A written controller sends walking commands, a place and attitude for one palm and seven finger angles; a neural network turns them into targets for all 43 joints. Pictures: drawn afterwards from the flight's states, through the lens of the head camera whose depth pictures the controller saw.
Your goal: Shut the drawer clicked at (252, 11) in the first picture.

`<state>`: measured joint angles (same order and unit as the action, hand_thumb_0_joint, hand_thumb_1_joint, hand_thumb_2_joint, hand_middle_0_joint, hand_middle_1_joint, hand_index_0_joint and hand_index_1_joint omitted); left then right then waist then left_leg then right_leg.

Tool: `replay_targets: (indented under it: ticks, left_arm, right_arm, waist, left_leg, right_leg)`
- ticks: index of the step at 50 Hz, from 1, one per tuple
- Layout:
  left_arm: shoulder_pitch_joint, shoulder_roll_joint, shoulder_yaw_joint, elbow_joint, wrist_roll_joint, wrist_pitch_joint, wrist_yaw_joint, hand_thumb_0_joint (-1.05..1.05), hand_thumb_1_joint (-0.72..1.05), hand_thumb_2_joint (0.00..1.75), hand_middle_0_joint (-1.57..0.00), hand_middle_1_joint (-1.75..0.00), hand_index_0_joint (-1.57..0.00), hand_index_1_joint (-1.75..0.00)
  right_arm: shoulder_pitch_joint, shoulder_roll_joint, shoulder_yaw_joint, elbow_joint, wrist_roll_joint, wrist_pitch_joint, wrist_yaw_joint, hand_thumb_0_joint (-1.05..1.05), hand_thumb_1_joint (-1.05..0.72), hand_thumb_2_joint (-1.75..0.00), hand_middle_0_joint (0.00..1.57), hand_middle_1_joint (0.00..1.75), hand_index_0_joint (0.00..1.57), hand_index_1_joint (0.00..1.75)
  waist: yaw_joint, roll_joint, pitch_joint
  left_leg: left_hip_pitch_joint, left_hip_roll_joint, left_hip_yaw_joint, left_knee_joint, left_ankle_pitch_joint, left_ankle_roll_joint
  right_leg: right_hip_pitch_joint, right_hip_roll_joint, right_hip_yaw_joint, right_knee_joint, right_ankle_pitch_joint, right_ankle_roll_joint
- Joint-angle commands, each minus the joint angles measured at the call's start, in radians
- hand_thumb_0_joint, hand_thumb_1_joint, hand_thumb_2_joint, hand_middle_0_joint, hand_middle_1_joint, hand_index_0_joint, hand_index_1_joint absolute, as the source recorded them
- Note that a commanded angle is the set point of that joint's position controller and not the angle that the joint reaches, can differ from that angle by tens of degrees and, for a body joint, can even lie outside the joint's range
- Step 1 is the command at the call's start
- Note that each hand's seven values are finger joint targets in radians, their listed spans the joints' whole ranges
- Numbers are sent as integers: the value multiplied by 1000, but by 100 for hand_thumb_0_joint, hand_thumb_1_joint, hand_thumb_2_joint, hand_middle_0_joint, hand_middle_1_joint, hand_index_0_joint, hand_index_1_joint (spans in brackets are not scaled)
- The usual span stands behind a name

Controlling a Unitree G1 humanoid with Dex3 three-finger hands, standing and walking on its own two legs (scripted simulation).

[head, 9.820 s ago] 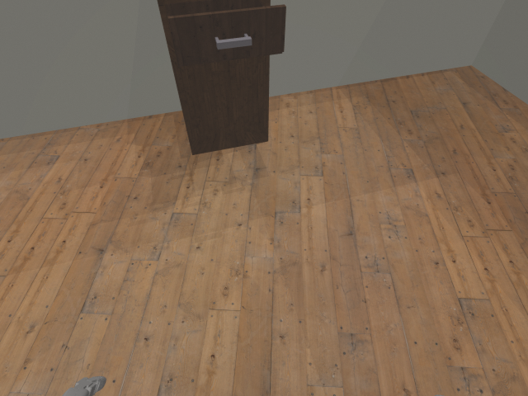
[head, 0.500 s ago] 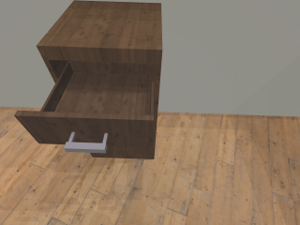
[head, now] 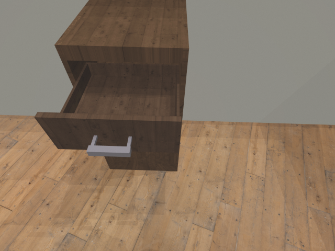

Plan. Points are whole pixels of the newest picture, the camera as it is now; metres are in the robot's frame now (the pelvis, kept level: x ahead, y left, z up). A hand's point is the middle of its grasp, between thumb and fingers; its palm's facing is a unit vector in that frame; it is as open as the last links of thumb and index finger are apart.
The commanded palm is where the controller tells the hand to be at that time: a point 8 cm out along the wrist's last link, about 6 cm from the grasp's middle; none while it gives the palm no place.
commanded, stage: come to a stop and stand still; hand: left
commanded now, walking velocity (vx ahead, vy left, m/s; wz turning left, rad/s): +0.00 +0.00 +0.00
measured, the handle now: (111, 145) +0.40 +0.20 -0.02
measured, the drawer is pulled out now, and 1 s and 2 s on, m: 0.27 0.27 0.27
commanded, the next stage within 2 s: look again from close up in 0.02 s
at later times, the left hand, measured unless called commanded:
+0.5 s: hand out of the picture +0.01 +0.15 -0.18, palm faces +0.02 -0.99 -0.16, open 7.4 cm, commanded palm none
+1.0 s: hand out of the picture +0.02 +0.15 -0.19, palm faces +0.06 -0.98 -0.17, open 7.4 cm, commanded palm none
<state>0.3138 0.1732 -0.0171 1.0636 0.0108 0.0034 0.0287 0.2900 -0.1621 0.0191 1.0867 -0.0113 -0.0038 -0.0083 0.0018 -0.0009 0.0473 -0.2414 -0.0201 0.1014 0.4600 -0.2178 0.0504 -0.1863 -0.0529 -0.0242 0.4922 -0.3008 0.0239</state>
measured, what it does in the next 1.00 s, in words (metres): shifts its weight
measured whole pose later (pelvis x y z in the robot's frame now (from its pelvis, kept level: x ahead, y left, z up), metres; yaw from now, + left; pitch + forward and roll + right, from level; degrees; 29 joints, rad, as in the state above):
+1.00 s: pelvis +0.05 -0.02 -0.01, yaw +1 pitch +0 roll +0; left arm 0.35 0.16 0.01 1.11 0.02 -0.01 0.01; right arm 0.30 -0.15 0.02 1.14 -0.02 -0.01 -0.01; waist 0.01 -0.02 0.03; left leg -0.22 0.01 0.07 0.59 -0.37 0.02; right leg -0.11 -0.02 -0.05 0.54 -0.42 0.00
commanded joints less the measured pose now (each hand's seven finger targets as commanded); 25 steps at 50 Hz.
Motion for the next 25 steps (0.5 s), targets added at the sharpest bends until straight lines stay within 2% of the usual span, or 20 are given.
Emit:
replay_targets:
  ticks: [1,6,19,23,25]
  left_arm:
    - [59,86,14,-10,2,-24,8,0,90,90,-20,-30,-20,-30]
    - [69,83,13,16,2,-26,11,0,90,90,-20,-30,-20,-30]
    - [63,76,17,32,4,-25,13,0,90,90,-20,-30,-20,-30]
    - [57,83,18,29,2,-28,12,0,90,90,-20,-30,-20,-30]
    - [53,82,19,28,2,-28,12,0,90,90,-20,-30,-20,-30]
  right_arm:
    - [35,-106,-23,-24,3,-28,-11,0,-90,-90,20,30,20,30]
    - [29,-98,-19,2,6,-31,-16,0,-90,-90,20,30,20,30]
    - [0,-88,-19,23,5,-28,-21,0,-90,-90,20,30,20,30]
    - [-2,-92,-20,20,4,-31,-21,0,-90,-90,20,30,20,30]
    - [-6,-96,-20,22,4,-31,-22,0,-90,-90,20,30,20,30]
  waist:
    - [1,-6,6]
    - [3,-2,0]
    - [7,1,25]
    - [7,-4,-10]
    - [8,-7,-3]
  left_leg:
    - [41,119,-141,-121,7,3]
    - [71,121,-126,-101,110,0]
    - [80,121,-121,-102,137,-7]
    - [98,122,-116,-91,183,-8]
    - [100,124,-114,-88,201,-9]
  right_leg:
    - [-51,-47,60,-102,56,-50]
    - [-35,-53,60,-105,121,-43]
    - [-26,-52,58,-121,147,-42]
    - [-6,-60,58,-117,199,-44]
    - [-7,-59,57,-114,219,-43]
